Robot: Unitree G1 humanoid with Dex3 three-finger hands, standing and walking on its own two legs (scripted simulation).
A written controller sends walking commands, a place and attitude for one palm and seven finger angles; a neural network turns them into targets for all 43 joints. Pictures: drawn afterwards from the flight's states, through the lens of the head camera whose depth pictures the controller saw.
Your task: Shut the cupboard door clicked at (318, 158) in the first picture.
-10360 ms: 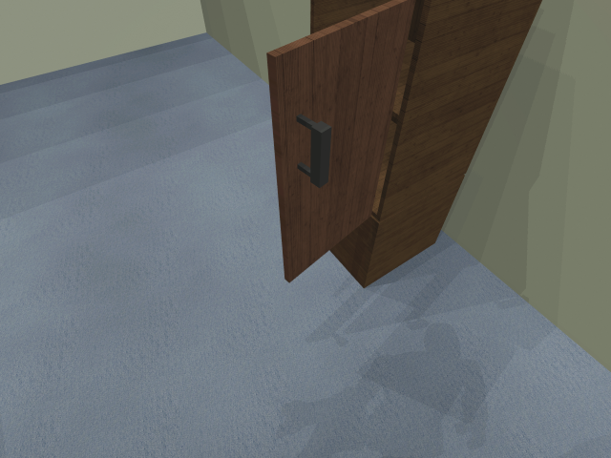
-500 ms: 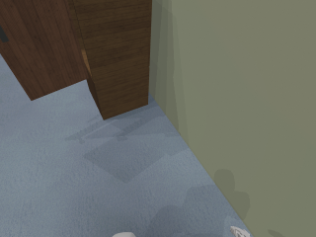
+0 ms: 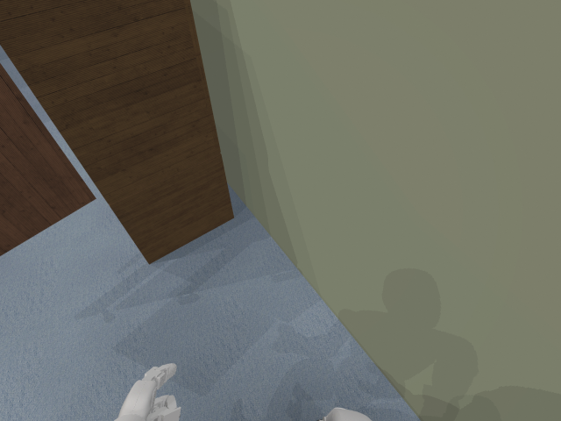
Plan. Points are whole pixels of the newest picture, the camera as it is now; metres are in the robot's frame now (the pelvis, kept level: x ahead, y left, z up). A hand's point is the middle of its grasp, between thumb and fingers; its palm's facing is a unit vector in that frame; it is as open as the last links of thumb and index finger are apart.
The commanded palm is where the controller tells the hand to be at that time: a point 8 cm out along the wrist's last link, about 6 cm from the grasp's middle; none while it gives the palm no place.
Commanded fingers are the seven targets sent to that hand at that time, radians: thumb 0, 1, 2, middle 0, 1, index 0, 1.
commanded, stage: turn to face it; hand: left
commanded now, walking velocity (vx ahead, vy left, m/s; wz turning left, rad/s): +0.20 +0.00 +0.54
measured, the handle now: out of the picture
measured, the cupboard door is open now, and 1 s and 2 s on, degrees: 100 100 100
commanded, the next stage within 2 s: take the last steps up to it in 1.24 s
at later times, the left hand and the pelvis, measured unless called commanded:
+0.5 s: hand out of the picture +0.13 +0.25 -0.18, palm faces +0.27 -0.94 -0.20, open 7.3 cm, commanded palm none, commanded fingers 0.00 0.90 0.90 -0.20 -0.30 -0.20 -0.30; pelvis +0.14 +0.05 +0.00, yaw +13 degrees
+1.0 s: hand (146, 373) +0.22 +0.23 -0.14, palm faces +0.45 -0.85 -0.27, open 7.4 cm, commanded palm none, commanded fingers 0.00 0.90 0.90 -0.20 -0.30 -0.20 -0.30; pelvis +0.20 +0.00 +0.01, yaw +29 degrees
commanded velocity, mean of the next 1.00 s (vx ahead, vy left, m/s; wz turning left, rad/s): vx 0.00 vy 0.00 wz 0.57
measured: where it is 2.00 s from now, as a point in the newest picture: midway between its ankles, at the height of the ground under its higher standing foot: (250, 406)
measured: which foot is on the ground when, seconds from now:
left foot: up 0.00-0.34, down 0.36-0.92, up 0.94-1.00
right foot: down 0.00-0.36, up 0.38-0.90, down 0.92-1.00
